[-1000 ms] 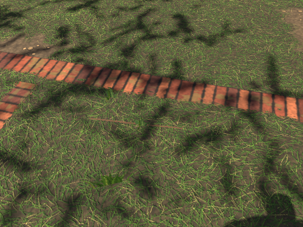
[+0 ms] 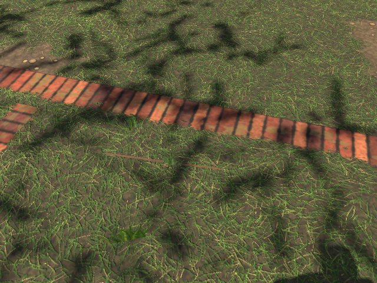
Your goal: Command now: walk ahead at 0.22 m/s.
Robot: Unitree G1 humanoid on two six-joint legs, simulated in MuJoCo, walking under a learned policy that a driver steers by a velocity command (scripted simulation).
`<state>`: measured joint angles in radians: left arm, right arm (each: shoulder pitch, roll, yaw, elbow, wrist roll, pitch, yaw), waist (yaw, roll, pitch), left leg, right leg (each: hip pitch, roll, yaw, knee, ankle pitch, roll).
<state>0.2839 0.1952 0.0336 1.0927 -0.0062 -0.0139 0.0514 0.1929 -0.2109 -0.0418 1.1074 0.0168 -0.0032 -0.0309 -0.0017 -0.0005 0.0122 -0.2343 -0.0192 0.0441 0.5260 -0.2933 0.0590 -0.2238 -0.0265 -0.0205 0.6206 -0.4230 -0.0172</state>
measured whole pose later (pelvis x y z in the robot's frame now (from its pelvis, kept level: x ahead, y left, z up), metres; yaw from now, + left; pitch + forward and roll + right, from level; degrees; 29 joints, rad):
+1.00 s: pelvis +0.45 -0.02 +0.01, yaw -10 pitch +1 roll +3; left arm 0.15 0.25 0.09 0.89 -0.03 -0.05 0.01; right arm 0.31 -0.24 -0.06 1.06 -0.02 -0.10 -0.01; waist -0.05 -0.04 0.01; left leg -0.03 -0.04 0.22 0.24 -0.23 0.04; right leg -0.74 -0.14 0.07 0.95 -0.04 -0.05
